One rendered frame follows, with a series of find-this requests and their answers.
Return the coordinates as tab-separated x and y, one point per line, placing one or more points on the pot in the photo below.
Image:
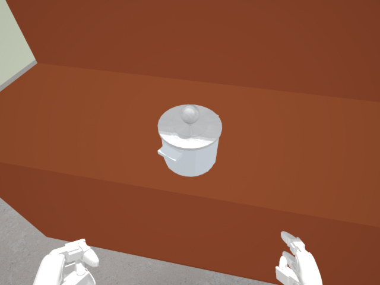
189	163

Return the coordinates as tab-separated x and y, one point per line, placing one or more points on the left robot hand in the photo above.
52	270

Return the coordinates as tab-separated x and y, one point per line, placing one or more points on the table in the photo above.
295	83

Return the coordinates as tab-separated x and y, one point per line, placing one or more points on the lid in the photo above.
190	137

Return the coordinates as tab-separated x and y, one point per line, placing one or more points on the right robot hand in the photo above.
303	270

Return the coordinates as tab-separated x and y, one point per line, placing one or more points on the knob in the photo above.
190	114

